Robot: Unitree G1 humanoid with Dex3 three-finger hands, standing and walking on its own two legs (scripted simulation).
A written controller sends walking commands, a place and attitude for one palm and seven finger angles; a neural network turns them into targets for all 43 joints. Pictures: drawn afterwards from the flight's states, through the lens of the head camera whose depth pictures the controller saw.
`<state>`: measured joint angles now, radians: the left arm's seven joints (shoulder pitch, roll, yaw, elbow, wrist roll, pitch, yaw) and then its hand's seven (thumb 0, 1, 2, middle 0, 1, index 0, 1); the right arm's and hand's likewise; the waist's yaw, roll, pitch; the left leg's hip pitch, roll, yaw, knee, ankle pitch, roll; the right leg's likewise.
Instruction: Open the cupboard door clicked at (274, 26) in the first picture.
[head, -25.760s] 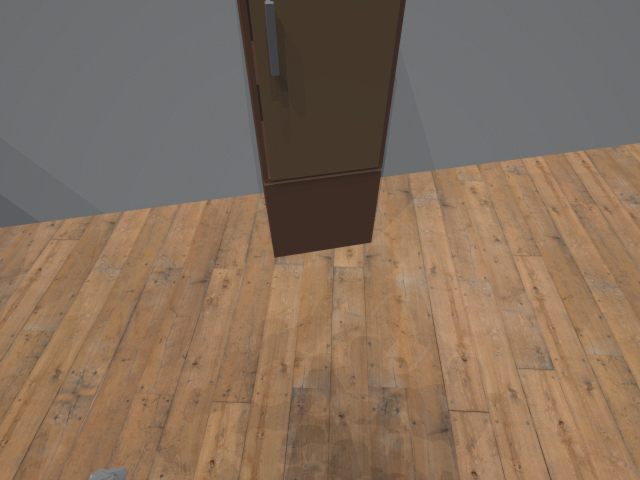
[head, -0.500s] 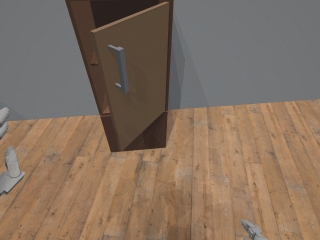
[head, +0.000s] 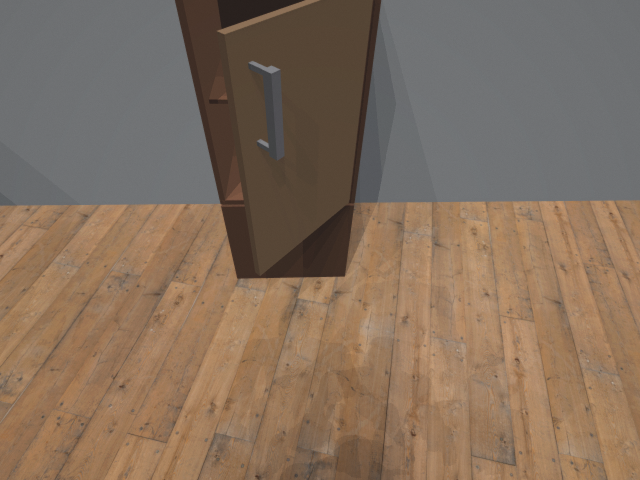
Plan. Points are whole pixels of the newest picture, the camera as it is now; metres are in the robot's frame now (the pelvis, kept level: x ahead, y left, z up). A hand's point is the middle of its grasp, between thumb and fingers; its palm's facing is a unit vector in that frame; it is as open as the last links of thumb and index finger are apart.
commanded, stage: let the arm hang, fingers relaxed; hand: left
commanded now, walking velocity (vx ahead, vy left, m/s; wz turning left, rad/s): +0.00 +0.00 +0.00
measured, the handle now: (266, 112) +0.66 +0.13 +0.12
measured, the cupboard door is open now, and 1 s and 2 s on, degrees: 47 47 47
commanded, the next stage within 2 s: look to check the result in 0.76 s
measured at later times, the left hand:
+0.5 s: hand out of the picture +0.03 +0.24 -0.15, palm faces +0.02 -0.94 -0.34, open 7.4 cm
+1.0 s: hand out of the picture +0.11 +0.23 -0.14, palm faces -0.04 -0.94 -0.34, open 7.4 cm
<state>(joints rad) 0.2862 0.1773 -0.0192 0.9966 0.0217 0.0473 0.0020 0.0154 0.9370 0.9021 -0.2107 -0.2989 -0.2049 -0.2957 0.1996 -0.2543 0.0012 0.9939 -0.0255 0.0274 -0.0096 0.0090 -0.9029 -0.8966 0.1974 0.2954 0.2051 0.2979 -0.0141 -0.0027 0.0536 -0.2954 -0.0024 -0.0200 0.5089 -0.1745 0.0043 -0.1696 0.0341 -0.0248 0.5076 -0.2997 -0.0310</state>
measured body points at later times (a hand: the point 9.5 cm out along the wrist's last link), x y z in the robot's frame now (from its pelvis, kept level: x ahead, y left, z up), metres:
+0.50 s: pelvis +0.00 +0.00 +0.01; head +0.00 -0.02 +0.46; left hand +0.03 +0.29 -0.12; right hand +0.03 -0.26 -0.16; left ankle +0.06 +0.11 -0.73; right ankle -0.01 -0.10 -0.73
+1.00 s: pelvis +0.03 -0.01 +0.01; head +0.05 -0.02 +0.46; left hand +0.11 +0.28 -0.12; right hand +0.09 -0.30 -0.13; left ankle +0.06 +0.11 -0.73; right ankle -0.01 -0.10 -0.73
